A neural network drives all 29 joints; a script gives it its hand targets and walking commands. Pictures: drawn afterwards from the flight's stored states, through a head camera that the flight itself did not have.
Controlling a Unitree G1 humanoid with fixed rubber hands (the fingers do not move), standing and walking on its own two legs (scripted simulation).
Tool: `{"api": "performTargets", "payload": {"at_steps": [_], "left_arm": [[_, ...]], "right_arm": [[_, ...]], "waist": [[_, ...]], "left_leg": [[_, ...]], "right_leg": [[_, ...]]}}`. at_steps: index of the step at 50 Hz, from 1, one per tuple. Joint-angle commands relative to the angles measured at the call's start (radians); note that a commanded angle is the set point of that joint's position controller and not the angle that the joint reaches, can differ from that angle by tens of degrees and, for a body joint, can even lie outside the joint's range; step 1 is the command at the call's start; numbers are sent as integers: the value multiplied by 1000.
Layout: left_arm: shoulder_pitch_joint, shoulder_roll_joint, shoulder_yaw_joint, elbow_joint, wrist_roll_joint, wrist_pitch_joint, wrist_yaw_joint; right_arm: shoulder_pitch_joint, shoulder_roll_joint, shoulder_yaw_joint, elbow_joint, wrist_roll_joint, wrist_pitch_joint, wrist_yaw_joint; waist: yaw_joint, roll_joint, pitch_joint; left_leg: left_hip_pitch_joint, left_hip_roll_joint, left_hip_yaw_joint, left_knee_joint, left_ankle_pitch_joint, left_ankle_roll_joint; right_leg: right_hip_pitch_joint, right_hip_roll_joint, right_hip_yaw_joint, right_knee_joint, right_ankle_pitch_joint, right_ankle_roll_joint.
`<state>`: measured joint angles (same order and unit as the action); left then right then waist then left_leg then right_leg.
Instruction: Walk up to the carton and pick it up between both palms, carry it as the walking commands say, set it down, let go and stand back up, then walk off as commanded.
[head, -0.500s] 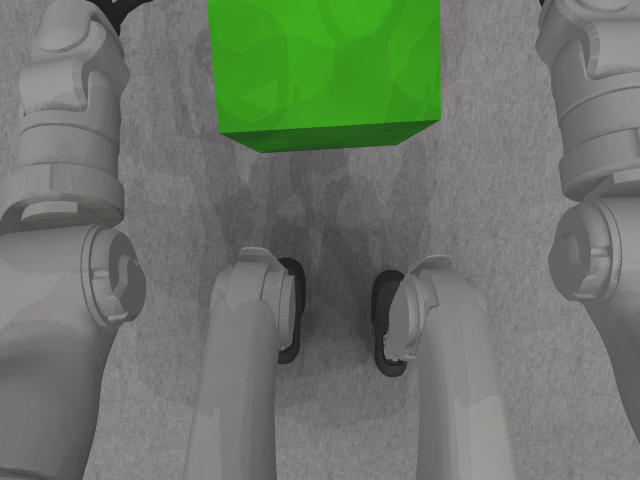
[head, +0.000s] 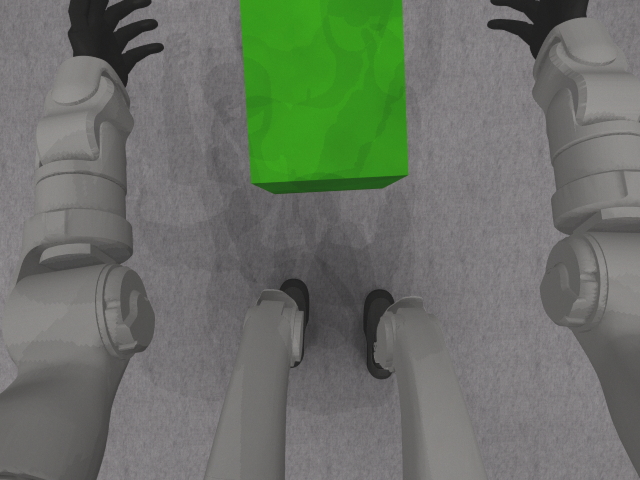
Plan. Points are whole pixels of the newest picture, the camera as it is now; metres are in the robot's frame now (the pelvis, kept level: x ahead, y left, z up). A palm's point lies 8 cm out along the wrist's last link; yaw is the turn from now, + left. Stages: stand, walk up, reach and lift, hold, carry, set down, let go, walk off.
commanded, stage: set down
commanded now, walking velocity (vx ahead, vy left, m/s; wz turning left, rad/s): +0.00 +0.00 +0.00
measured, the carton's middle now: (325, 109) +0.58 +0.04 -0.46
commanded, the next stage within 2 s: let go in 0.32 s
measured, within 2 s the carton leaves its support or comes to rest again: neither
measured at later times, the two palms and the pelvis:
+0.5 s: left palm (73, 63) +0.50 +0.25 -0.03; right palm (602, 35) +0.53 -0.18 -0.03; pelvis +0.03 +0.01 +0.09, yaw -1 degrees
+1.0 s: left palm out of the picture +0.31 +0.24 +0.08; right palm out of the picture +0.34 -0.22 +0.07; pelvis +0.08 +0.00 +0.16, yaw +1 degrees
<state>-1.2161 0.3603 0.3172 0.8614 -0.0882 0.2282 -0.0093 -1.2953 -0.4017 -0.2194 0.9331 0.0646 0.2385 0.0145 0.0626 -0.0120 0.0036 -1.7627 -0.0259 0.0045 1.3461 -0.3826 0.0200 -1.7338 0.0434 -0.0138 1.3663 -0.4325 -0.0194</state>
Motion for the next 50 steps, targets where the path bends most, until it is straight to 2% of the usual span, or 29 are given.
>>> {"api": "performTargets", "payload": {"at_steps": [1, 8, 13, 17, 21, 25, 28, 31, 35, 41, 45, 50], "left_arm": [[-219, 141, 17, -112, 8, -24, -4], [-181, 94, 28, -84, 41, -40, -16], [-170, 42, 65, -40, 106, -56, -19], [-118, 24, 93, -58, 162, -58, -17], [-19, 44, 78, -142, 193, -71, -28], [185, 72, 27, -274, 190, -81, -51], [320, 63, -17, -361, 149, -87, -62], [449, 28, -55, -389, 110, -99, -74], [622, -16, -90, -349, 80, -125, -85], [858, -52, -135, -311, 84, -180, -76], [993, -54, -166, -344, 79, -206, -63], [1165, -44, -200, -437, 63, -226, -56]], "right_arm": [[-248, -135, -24, -104, -8, -26, 11], [-212, -112, -49, -63, -34, -47, 35], [-208, -79, -91, -12, -90, -66, 55], [-148, -59, -111, -9, -139, -70, 53], [-35, -25, -143, -104, -184, -79, 12], [169, -4, -118, -276, -197, -85, -26], [296, 15, -64, -393, -146, -89, -31], [428, 45, -27, -435, -111, -99, -23], [609, 75, -3, -403, -102, -126, -8], [862, 99, 24, -371, -102, -179, 7], [999, 108, 46, -397, -98, -205, 11], [1171, 101, 85, -466, -77, -228, 17]], "waist": [[16, -25, -1098], [15, -20, -1015], [13, -28, -883], [6, -18, -916], [-2, -7, -1074], [-16, 16, -1214], [-11, 34, -1181], [-18, 36, -1074], [-27, 23, -892], [-26, 17, -623], [-35, 19, -491], [-50, 22, -406]], "left_leg": [[726, -28, 2, -146, 431, -36], [848, -9, -13, -301, 471, -42], [856, -2, -24, -369, 431, -50], [946, -7, -22, -400, 452, -53], [1072, -15, -12, -398, 568, -41], [1266, -14, -45, -411, 751, -30], [1379, -5, -71, -433, 844, -23], [1416, 7, -91, -469, 868, -22], [1422, 18, -106, -538, 795, -27], [1403, 23, -95, -654, 569, -34], [1419, 23, -78, -711, 477, -32], [1500, 13, -60, -778, 447, -33]], "right_leg": [[579, 31, 21, -181, 348, 32], [627, 19, 27, -348, 364, 39], [592, 12, 17, -420, 322, 33], [650, 14, 17, -462, 339, 35], [758, 18, 21, -470, 464, 45], [851, 27, 35, -489, 597, 51], [840, 32, 48, -521, 594, 46], [833, 34, 47, -558, 551, 39], [873, 27, 45, -619, 485, 29], [1020, 5, 47, -720, 394, 21], [1132, -6, 51, -774, 375, 21], [1317, -15, 62, -842, 412, 23]]}}
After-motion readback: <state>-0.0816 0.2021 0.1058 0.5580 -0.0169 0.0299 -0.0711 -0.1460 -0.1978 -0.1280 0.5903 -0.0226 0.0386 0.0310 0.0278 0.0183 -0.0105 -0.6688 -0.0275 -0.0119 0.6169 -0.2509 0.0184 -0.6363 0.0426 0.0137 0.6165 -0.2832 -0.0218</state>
